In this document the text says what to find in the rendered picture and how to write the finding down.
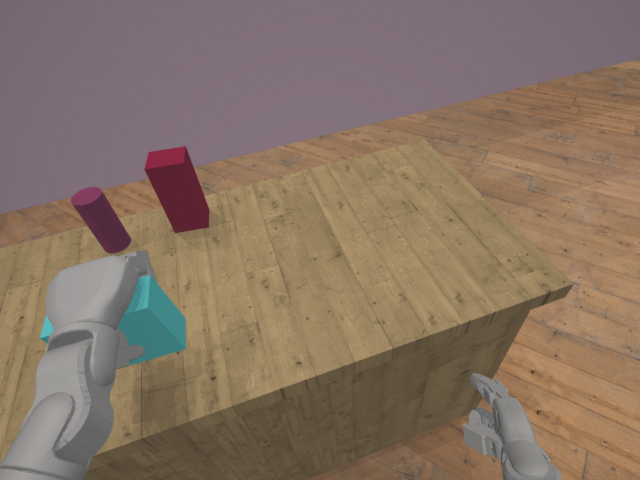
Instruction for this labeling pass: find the left robot hand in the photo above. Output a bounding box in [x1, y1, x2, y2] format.
[45, 250, 157, 369]

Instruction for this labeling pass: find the sponge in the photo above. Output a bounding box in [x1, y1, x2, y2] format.
[40, 275, 186, 369]

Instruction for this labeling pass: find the robot left forearm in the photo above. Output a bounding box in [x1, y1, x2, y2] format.
[0, 322, 120, 480]

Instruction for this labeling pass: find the robot right forearm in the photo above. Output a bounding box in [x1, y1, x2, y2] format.
[501, 440, 562, 480]

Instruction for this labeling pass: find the right robot hand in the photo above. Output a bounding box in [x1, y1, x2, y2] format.
[462, 373, 537, 461]

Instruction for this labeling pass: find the table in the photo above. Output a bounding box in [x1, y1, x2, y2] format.
[0, 139, 574, 480]

